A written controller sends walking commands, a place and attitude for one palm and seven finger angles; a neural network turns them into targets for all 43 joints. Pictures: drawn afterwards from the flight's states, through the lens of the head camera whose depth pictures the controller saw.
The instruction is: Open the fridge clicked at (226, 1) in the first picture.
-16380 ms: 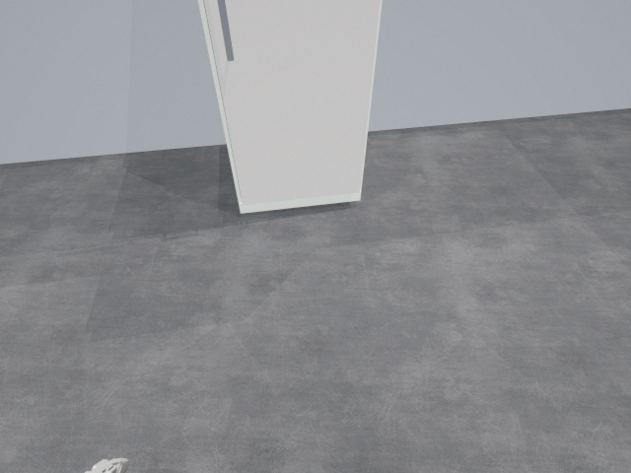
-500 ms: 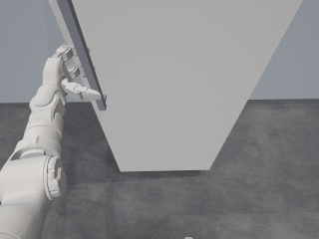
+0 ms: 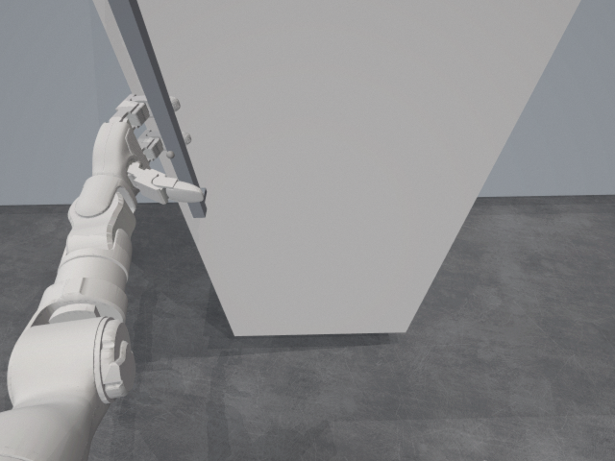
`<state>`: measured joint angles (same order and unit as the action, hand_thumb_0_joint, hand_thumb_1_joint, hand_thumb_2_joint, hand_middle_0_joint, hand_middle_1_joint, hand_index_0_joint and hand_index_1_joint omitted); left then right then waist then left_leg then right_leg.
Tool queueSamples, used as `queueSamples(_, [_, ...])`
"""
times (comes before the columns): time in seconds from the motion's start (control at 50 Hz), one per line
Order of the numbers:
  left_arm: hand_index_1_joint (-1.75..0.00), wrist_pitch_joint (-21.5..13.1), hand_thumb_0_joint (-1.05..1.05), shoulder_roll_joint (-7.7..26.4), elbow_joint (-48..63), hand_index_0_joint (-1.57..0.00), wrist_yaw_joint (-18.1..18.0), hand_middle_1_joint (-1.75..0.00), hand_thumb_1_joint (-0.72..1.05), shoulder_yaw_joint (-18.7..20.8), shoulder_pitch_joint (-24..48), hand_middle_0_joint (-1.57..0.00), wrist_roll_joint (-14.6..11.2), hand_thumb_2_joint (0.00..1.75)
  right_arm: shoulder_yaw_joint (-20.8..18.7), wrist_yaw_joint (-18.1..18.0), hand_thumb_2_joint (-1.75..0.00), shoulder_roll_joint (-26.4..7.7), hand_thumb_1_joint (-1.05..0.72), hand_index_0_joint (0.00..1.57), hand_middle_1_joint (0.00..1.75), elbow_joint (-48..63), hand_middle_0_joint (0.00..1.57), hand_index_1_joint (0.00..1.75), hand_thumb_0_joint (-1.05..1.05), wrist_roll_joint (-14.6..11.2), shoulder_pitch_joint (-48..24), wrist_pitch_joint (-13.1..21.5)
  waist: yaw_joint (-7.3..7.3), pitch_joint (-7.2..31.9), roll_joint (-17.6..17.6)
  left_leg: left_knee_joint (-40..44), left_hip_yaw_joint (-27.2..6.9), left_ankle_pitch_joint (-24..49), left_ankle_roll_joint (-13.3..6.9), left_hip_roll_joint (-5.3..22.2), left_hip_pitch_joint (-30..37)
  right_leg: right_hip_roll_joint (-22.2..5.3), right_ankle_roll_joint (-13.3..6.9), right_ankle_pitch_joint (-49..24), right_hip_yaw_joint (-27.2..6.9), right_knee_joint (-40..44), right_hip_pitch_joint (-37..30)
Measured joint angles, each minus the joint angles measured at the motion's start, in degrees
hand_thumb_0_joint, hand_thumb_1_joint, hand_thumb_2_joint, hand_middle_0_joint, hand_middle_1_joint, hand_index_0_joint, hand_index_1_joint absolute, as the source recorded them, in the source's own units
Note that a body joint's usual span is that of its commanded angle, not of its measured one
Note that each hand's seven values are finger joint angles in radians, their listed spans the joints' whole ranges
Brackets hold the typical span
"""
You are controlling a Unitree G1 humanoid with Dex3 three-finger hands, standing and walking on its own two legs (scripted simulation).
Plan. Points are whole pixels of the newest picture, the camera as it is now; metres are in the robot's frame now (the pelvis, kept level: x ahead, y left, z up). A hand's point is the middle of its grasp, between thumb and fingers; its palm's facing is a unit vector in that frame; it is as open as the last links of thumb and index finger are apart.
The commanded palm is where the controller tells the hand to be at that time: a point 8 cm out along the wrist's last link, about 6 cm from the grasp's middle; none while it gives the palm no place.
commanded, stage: slide the fingers in behind the handle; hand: left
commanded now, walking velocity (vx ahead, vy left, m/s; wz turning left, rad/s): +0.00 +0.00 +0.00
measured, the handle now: (165, 100) +0.52 +0.17 +0.20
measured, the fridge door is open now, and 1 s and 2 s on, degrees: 0 0 0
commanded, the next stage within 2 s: grip the handle and tug to test in 1.30 s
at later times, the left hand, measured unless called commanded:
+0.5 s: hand (180, 154) +0.47 +0.16 +0.15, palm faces -0.02 -1.00 +0.00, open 14.0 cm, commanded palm +0.44 +0.21 +0.15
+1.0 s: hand (189, 153) +0.47 +0.15 +0.15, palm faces -0.01 -1.00 +0.00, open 13.9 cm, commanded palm +0.44 +0.19 +0.15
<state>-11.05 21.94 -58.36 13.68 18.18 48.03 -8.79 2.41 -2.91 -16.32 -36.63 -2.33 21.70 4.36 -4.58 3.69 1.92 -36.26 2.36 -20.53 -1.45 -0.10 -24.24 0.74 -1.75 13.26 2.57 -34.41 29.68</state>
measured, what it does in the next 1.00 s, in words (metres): stands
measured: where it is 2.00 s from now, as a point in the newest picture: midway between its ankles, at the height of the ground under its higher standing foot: outside the picture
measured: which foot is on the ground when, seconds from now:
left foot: down 0.00-1.00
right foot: down 0.00-1.00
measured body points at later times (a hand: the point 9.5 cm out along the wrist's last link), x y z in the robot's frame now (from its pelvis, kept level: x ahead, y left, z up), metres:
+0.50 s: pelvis +0.00 +0.01 +0.00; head +0.05 +0.00 +0.45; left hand +0.46 +0.21 +0.15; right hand +0.08 -0.25 -0.12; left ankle -0.03 +0.10 -0.72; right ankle +0.04 -0.10 -0.72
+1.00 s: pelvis +0.01 +0.01 +0.00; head +0.05 +0.00 +0.45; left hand +0.47 +0.20 +0.15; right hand +0.07 -0.25 -0.12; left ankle -0.03 +0.10 -0.72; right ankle +0.04 -0.10 -0.72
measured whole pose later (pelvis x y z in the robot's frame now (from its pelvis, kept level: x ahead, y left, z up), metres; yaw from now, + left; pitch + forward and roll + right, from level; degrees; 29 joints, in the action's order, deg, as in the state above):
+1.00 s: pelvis +0.01 +0.01 +0.00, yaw +0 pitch +8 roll +0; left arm -10.7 17.0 -56.8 7.7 14.2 48.5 -7.9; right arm 2.0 -2.1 -15.3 -37.8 -1.8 21.2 5.0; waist -3.7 3.8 1.9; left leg -35.5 2.3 -20.7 -1.8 -0.7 -23.1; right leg 0.2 -1.3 13.7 2.5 -34.1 28.6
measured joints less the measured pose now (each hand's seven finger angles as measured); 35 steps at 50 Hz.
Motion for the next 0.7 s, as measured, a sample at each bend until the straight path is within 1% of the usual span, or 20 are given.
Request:
queueSamples(0.1, [-1.2, 0.3, -0.01, -0.1, 0.2, -0.3, -0.8, -1.21, -0.5, -0.4, -0.1, -0.3, 0.6, 0.3, 0.2, 0.0, -0.9, 0.5, -0.91, 0.2, 0.3, 0.7, 0.2, 0.3, 0.01, 0.0, -1.1, 0.1, 0.12, 0.0, -0.1, 0.0, 0.0, -0.1, -0.1, -0.1, 0.3, -0.1, 0.0, 0.1, 0.0, 0.0, -0.3])
queueSamples(0.22, [-1.2, 0.4, -0.01, -0.9, 0.7, -0.3, -0.7, -1.2, -0.5, -1.0, -0.1, -0.3, 0.0, 0.3, 0.3, 0.1, -0.9, 0.6, -0.91, 0.2, 0.3, 0.6, 0.2, 0.3, 0.01, 0.0, -1.4, 0.2, 0.63, 0.1, -0.3, 0.1, -0.1, -0.2, -0.2, -0.2, 0.6, -0.2, 0.2, 0.2, 0.1, 0.1, -0.6])
queueSamples(0.34, [-1.2, 0.8, -0.01, -2.2, 1.5, -0.3, -1.6, -1.2, -0.5, -2.8, -0.1, -0.3, -0.1, 0.3, 0.0, 0.1, -0.9, 0.4, -0.91, 0.2, 0.3, 0.3, 0.2, 0.3, 0.01, 0.0, -1.1, 0.2, 0.84, 0.0, -0.1, 0.0, -0.4, -0.2, -0.3, -0.5, 0.6, -0.5, 0.4, 0.4, 0.3, 0.0, -0.8])
queueSamples(0.42, [-1.2, 0.7, -0.01, -2.9, 1.2, -0.3, -2.5, -1.2, -0.5, -2.7, 0.3, -0.3, 0.2, 0.3, 0.0, 0.2, -0.9, 0.5, -0.91, 0.2, 0.3, -0.2, 0.2, 0.3, 0.01, 0.2, -0.9, 0.3, 0.71, 0.1, -0.3, 0.1, -0.3, -0.3, -0.4, -0.6, 0.6, -0.6, 0.5, 0.5, 0.2, 0.0, -0.8])
queueSamples(0.52, [-1.2, 0.3, -0.01, -3.1, 0.9, -0.3, -3.3, -1.2, -0.5, -2.6, 0.4, -0.3, 0.8, 0.3, 0.0, 0.4, -0.9, 0.7, -0.91, 0.2, 0.3, -0.3, 0.2, 0.3, 0.01, 0.4, -0.5, 0.3, 0.37, 0.0, -0.2, 0.2, 0.0, -0.4, -0.5, -0.6, 0.7, -0.5, 0.6, 0.5, -0.1, 0.0, -0.7])
queueSamples(0.6, [-1.2, 0.1, -0.01, -3.3, 1.3, -0.3, -3.7, -1.21, -0.5, -2.6, 0.0, -0.3, 0.7, 0.3, -0.1, 0.4, -0.9, 0.8, -0.91, 0.2, 0.3, -0.5, 0.2, 0.3, 0.01, 0.4, 0.0, 0.3, 0.41, 0.1, -0.1, 0.4, 0.2, -0.4, -0.5, -0.5, 0.9, -0.5, 0.6, 0.5, -0.3, 0.1, -0.8])
queueSamples(0.7, [-1.2, 0.4, -0.01, -4.1, 1.9, -0.3, -4.2, -1.21, -0.5, -3.6, 0.0, -0.3, 0.6, 0.3, -0.3, 0.6, -0.9, 0.9, -0.91, 0.2, 0.3, -1.0, 0.2, 0.3, 0.01, 0.5, 0.4, 0.3, 0.62, 0.1, 0.1, 0.5, 0.0, -0.3, -0.5, -0.6, 1.0, -0.6, 0.6, 0.5, -0.2, 0.3, -1.0])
